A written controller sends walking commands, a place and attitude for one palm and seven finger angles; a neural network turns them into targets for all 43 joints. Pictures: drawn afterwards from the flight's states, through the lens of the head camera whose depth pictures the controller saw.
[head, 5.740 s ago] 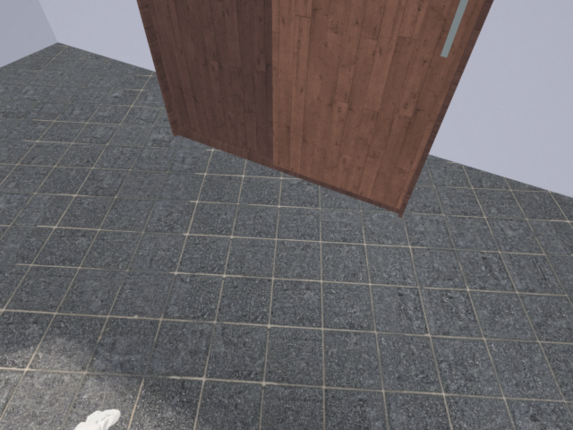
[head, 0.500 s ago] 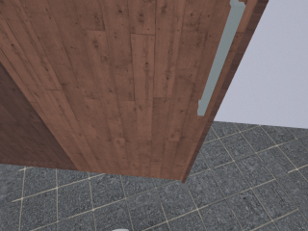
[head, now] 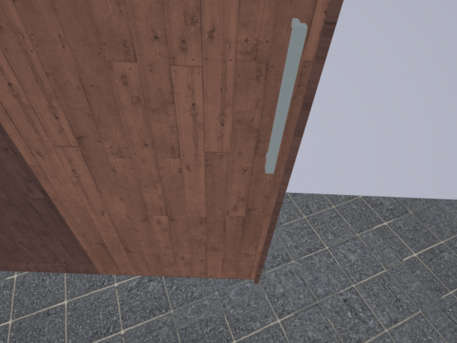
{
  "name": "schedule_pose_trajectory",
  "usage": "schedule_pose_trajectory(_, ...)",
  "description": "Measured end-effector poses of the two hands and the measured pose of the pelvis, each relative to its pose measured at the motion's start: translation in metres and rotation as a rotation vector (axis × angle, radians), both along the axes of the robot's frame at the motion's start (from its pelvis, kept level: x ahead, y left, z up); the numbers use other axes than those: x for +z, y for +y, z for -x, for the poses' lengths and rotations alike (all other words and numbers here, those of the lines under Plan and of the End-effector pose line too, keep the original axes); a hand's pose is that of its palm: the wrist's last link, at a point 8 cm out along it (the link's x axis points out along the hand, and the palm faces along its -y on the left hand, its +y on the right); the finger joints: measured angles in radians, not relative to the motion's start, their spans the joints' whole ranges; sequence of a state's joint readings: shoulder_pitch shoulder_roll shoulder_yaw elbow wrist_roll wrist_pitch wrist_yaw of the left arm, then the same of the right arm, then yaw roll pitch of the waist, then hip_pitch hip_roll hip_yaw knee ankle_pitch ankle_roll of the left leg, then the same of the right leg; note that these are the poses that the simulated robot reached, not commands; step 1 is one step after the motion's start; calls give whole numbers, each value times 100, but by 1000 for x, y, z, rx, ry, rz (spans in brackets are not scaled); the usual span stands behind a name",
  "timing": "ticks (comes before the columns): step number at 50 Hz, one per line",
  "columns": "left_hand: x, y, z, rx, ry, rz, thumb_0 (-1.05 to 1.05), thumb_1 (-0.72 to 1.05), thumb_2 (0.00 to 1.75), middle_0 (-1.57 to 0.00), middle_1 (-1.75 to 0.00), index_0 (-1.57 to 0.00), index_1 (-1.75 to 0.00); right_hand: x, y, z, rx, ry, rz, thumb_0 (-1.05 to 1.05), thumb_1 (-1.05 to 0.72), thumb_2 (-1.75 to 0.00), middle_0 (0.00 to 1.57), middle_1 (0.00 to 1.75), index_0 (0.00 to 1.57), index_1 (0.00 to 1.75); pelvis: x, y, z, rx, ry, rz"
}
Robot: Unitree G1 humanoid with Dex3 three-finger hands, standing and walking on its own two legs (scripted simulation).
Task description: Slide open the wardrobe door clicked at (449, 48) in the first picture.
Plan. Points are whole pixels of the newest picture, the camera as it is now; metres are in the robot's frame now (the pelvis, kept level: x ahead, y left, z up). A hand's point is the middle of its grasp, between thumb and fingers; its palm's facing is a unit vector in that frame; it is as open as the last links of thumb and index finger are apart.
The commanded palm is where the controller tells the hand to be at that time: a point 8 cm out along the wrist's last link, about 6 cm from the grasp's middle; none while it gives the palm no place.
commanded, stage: come to a stop and stand still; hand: right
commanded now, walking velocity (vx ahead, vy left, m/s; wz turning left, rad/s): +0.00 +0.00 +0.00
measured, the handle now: (280, 108) +0.52 -0.07 +0.17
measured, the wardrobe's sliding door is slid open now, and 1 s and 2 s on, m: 0.00 0.00 0.00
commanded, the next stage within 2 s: look again from close up in 1.20 s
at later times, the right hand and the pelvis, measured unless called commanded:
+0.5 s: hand out of the picture +0.01 -0.16 -0.17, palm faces +0.04 +0.98 -0.19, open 7.4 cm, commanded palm none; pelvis +0.01 +0.00 +0.00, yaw -1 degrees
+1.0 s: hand out of the picture +0.04 -0.16 -0.16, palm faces +0.03 +0.98 -0.20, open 7.4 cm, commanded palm none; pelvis +0.04 +0.01 +0.01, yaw +0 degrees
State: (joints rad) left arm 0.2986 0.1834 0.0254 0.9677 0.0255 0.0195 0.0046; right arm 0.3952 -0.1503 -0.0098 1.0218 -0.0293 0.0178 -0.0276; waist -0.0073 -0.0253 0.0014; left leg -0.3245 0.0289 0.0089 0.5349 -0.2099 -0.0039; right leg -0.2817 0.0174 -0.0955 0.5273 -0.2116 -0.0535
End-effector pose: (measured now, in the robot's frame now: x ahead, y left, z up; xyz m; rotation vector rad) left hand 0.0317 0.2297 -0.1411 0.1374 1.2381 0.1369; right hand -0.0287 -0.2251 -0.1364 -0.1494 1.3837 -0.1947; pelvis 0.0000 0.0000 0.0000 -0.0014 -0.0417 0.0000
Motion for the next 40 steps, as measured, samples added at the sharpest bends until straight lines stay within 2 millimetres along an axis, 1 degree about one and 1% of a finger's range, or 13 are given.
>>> schedule_pose_trajectory(4, -1, -3, 17, 10, 47, -1, 0, 91, 90, -20, -30, -20, -30, -2, 5, 2, -1, 9, -21, 1, -90, -90, 20, 30, 20, 30, 1, -1, 1, -3, 0, -1)
schedule_pose_trajectory(9, -1, -8, 35, 19, 102, 6, 0, 91, 90, -20, -30, -20, -30, -4, 10, -6, 4, -11, -38, 1, -90, -90, 20, 30, 20, 30, 2, -2, 1, -8, -1, 1)
schedule_pose_trajectory(15, -3, -13, 44, 29, 133, 19, 1, 91, 90, -20, -30, -20, -30, -4, 13, -19, 13, -39, -42, 1, -90, -90, 20, 30, 20, 30, 2, -1, -1, -13, -1, 4)
schedule_pose_trajectory(24, -3, -14, 36, 36, 127, 28, 0, 91, 90, -20, -30, -20, -30, -3, 12, -32, 19, -45, -32, 1, -91, -90, 20, 30, 20, 30, 3, 2, -8, -11, 7, 5)
schedule_pose_trajectory(40, 2, -8, 6, 23, 117, 18, 0, 91, 90, -20, -30, -20, -30, 0, 15, -50, 22, -26, -32, 1, -91, -90, 20, 30, 20, 30, 7, 6, -26, -8, 14, 4)
